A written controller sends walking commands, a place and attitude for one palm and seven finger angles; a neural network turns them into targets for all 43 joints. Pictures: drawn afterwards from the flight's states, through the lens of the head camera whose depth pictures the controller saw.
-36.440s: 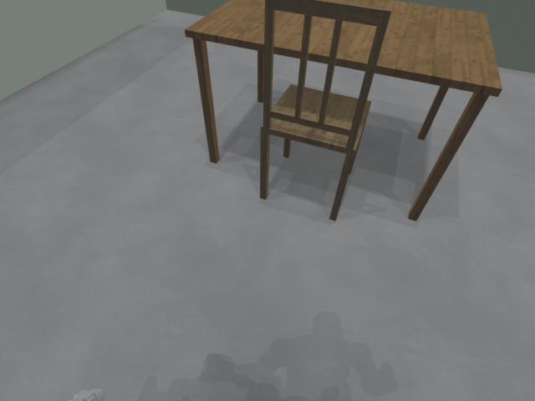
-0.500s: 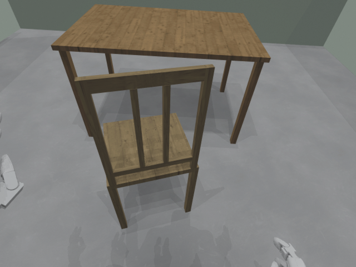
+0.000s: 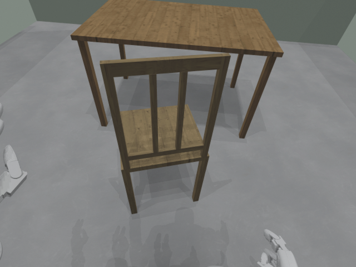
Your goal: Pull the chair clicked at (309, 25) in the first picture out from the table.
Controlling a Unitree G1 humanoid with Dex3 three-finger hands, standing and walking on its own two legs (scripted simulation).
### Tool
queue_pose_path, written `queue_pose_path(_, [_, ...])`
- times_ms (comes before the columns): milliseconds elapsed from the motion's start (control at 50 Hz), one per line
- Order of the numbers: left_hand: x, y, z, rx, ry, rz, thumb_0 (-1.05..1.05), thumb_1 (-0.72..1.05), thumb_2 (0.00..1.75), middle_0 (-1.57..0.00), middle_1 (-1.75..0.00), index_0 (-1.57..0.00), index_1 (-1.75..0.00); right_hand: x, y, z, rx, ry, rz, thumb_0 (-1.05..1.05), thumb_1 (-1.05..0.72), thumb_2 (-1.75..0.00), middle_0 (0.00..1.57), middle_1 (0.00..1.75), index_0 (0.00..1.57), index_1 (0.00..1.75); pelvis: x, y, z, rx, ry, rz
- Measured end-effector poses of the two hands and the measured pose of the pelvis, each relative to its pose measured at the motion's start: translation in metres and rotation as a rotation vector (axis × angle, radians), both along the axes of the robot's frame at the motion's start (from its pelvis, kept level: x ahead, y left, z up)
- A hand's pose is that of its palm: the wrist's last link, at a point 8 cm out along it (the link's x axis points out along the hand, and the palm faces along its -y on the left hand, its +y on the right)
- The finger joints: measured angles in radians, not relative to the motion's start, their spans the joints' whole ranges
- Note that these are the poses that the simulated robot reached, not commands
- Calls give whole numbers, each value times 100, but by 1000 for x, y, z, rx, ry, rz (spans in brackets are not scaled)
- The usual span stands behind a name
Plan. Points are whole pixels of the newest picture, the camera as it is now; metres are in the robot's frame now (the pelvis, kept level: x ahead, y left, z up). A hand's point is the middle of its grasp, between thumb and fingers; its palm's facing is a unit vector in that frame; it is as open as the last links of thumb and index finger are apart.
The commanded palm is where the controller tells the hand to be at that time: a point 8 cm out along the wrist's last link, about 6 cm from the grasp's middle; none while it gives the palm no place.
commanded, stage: stop stepping back and stand still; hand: left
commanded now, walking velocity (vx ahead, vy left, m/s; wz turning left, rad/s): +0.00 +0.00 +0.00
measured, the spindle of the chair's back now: (154, 118) +0.61 +0.11 -0.04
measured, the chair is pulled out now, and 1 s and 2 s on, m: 0.49 0.49 0.49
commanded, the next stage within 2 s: let the arm hang, fingers relaxed in 0.52 s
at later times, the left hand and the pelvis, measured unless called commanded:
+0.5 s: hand (35, 179) +0.21 +0.25 +0.17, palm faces +0.30 -0.82 -0.49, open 7.4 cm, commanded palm +0.15 +0.30 +0.19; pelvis -0.01 +0.01 +0.02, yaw -3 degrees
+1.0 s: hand out of the picture +0.02 +0.20 -0.16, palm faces +0.03 -0.98 -0.18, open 6.8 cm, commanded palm none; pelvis -0.01 +0.01 +0.01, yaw +0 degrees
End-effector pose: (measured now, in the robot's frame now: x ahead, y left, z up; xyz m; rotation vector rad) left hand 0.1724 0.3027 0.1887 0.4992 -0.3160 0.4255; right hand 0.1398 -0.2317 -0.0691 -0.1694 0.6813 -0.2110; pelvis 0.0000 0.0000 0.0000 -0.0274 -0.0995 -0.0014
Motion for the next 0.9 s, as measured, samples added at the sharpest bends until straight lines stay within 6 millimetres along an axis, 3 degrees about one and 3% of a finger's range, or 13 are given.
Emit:
queue_pose_path(80, [-16,-13,5,47,62,-32,2,89,90,-21,-30,-21,-31,-7,7,5,36,2,29,1,-90,-90,21,30,20,30,-3,-6,7,16,53,6])
queue_pose_path(200, [-36,-19,19,91,93,-26,2,89,90,-21,-31,-21,-31,-16,1,-7,40,84,63,1,-90,-90,21,30,20,30,-12,-9,12,16,63,-30])
queue_pose_path(320, [-15,-8,2,3,90,8,1,89,90,-21,-31,-21,-31,-23,-16,-7,-8,95,6,1,-90,-90,21,30,20,30,-8,-1,11,18,72,-25])
queue_pose_path(400, [-2,-12,-6,-15,136,-42,2,89,90,-21,-30,-21,-31,-24,-21,4,-28,75,-40,1,-90,-90,21,30,20,30,-9,3,14,28,68,-46])
queue_pose_path(500, [1,-17,4,54,145,-120,2,89,90,-21,-31,-21,-31,-21,-20,15,-41,47,-61,1,-90,-90,20,30,20,30,-8,5,16,22,84,-49])
queue_pose_path(620, [0,-4,10,92,153,-89,2,89,90,-21,-31,-21,-31,-14,-10,10,-24,70,-44,1,-90,-90,20,30,20,30,-4,9,17,17,99,-48])
queue_pose_path(660, [7,3,-16,84,249,-74,1,89,90,-21,-30,-21,-31,-11,-6,-1,-2,91,10,1,-90,-90,20,30,20,30,-4,13,14,17,119,-34])
queue_pose_path(700, [13,12,-74,-35,451,-27,1,90,90,-20,-30,-20,-31,-12,-4,-18,17,151,46,1,-90,-90,20,30,20,30,-6,17,10,20,130,-23])
queue_pose_path(740, [8,10,-143,-188,692,27,0,90,90,-20,-30,-20,-30,-17,1,-32,32,215,61,1,-90,-90,20,30,20,30,-7,19,7,23,131,-15])
queue_pose_path(780, [-13,-5,-209,-321,938,50,1,91,90,-19,-30,-19,-30,-26,6,-40,43,273,61,1,-90,-90,20,30,20,30,-7,20,6,28,122,-12])
queue_pose_path(820, [-44,-31,-263,-425,1165,39,1,91,90,-19,-30,-19,-30,-40,11,-43,48,329,51,1,-90,-90,20,30,20,30,-7,19,5,33,110,-13])
queue_pose_path(880, [-99,-74,-311,-556,1431,-3,1,91,90,-19,-30,-19,-30,-67,16,-45,46,427,32,1,-90,-90,21,30,20,30,-7,18,7,32,94,-15])
queue_pose_path(900, [-111,-75,-317,-606,1439,48,0,95,90,-20,-30,-20,-30,-77,18,-45,44,466,28,1,-90,-90,21,30,20,30,-8,17,8,28,92,-10])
